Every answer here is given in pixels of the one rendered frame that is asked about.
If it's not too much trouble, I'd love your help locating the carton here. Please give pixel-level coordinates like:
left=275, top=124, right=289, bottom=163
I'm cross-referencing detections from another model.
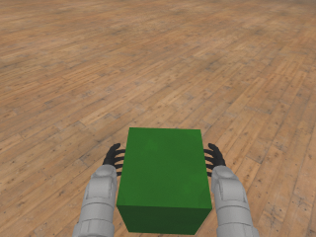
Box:
left=116, top=127, right=212, bottom=235

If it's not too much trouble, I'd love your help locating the robot left forearm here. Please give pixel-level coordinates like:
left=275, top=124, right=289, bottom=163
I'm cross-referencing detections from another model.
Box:
left=71, top=164, right=118, bottom=237

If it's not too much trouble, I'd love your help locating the left robot hand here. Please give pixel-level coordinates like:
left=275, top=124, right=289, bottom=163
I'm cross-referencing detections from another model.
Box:
left=102, top=143, right=125, bottom=176

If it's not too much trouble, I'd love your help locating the robot right forearm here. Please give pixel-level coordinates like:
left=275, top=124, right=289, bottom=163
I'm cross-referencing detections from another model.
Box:
left=210, top=165, right=260, bottom=237

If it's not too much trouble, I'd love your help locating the right robot hand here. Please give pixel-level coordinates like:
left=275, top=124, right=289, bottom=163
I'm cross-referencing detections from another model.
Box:
left=203, top=143, right=226, bottom=177

